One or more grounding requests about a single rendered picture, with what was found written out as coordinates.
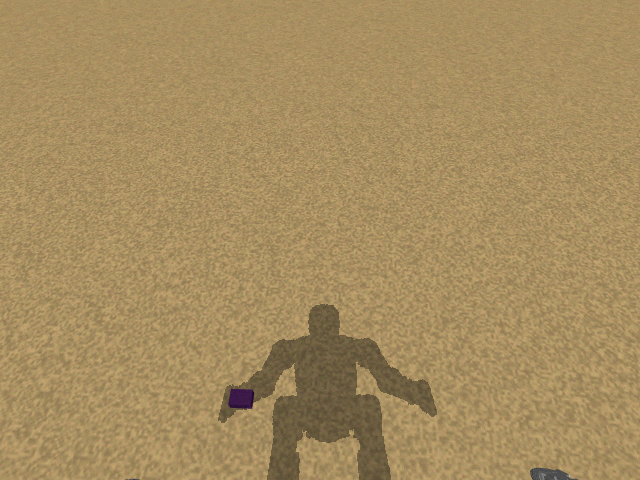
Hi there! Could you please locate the small box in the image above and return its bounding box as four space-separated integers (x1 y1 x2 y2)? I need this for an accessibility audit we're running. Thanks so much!
228 389 254 409

